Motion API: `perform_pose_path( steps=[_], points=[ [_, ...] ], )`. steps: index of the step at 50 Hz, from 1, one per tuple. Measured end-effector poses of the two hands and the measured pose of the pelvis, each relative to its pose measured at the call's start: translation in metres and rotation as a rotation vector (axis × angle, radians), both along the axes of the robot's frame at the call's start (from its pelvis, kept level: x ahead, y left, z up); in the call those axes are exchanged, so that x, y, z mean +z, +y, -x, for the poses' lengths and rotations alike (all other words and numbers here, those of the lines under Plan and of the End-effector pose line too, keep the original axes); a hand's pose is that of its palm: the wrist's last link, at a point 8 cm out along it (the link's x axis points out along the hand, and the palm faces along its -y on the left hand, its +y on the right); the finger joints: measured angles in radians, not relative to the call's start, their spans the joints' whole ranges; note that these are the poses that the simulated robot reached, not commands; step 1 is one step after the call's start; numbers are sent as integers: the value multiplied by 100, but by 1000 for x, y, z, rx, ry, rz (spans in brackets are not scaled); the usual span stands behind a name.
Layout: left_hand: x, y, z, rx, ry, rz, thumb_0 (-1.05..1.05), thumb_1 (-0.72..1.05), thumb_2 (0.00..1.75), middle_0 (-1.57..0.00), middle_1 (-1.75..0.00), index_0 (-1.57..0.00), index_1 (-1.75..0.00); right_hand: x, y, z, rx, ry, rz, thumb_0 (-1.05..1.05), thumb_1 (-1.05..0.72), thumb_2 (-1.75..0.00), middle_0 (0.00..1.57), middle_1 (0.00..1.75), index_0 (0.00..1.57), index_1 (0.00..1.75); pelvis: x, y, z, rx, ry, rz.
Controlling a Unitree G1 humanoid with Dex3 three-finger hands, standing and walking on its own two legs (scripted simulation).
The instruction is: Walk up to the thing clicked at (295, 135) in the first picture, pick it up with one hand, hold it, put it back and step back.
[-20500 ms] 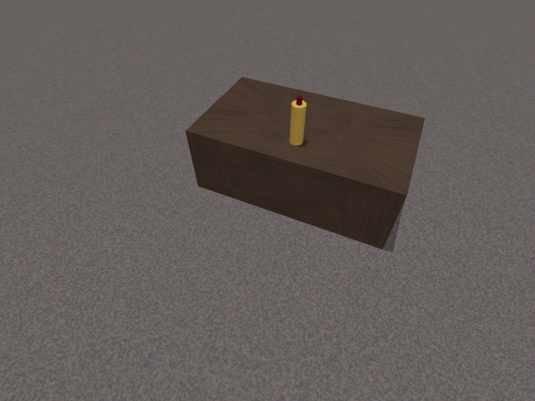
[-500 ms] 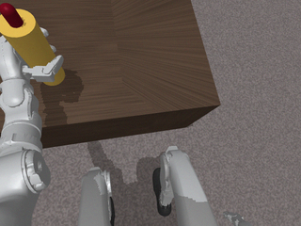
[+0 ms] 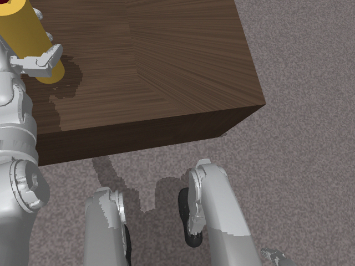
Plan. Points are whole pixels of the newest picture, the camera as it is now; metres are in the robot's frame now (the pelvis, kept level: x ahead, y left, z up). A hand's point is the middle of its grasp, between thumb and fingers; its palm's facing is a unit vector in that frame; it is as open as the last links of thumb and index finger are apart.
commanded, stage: lower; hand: left
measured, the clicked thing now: (25, 35) +0.58 +0.17 +0.03
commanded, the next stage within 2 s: loosen in 0.30 s
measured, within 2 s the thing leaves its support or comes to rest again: rests again in 0.16 s
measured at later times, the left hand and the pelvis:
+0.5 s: hand (38, 48) +0.58 +0.17 -0.01, palm faces +0.09 -0.99 -0.05, open 8.5 cm; pelvis -0.01 +0.01 -0.02, yaw +0 degrees
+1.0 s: hand (39, 47) +0.58 +0.17 -0.01, palm faces +0.11 -0.99 -0.03, open 12.9 cm; pelvis -0.01 +0.01 -0.02, yaw +0 degrees
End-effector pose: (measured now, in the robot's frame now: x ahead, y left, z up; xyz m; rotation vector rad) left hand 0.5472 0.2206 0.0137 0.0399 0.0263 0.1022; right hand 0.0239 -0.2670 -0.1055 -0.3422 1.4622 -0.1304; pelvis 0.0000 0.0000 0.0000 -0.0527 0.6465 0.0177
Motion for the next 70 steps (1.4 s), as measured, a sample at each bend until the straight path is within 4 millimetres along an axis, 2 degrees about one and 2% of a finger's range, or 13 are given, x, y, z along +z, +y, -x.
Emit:
perform_pose_path(
  steps=[15,26,38,47,55,58,62,66,70],
  points=[
    [-16,2,-6,-11,0,-4,1,-21,112,-79,-107,-82,-105,-8,4,15,-3,43,19,0,-91,-90,20,30,20,30,-16,6,4,10,5,15],
    [-16,2,-7,-4,-9,-5,1,-21,110,-80,-105,-83,-104,-16,5,17,7,43,9,0,-90,-89,20,30,20,30,-24,7,8,13,-3,18],
    [-19,3,-8,2,-17,11,-1,-21,73,-84,-87,-85,-85,-17,4,10,15,28,23,0,-91,-89,20,30,21,30,-26,8,8,14,1,21],
    [-21,1,-9,3,-10,13,-1,-31,47,-67,-61,-67,-61,-14,5,9,14,34,23,0,-92,-89,20,30,21,30,-24,9,6,16,6,23],
    [-19,3,-11,14,-16,4,-1,-38,33,-45,-41,-44,-41,-15,6,12,3,48,14,0,-91,-90,20,30,21,30,-22,9,4,15,9,21],
    [-11,8,-14,28,-33,1,-1,-38,31,-38,-35,-37,-36,-14,6,12,-8,47,15,0,-91,-89,20,30,21,30,-21,8,4,13,9,20],
    [10,21,-16,48,-47,-13,-1,-38,29,-31,-30,-30,-31,-9,7,12,-28,39,14,0,-91,-90,20,30,21,30,-13,8,3,12,4,17],
    [42,40,-17,65,-49,-28,-1,-38,28,-27,-27,-25,-28,5,8,11,-55,27,16,0,-91,-90,20,30,21,30,3,8,2,6,-2,15],
    [75,60,-15,73,-14,-29,-1,-37,27,-23,-24,-22,-24,29,9,8,-72,8,22,0,-90,-90,20,30,21,30,27,8,0,-1,-12,14]
  ],
)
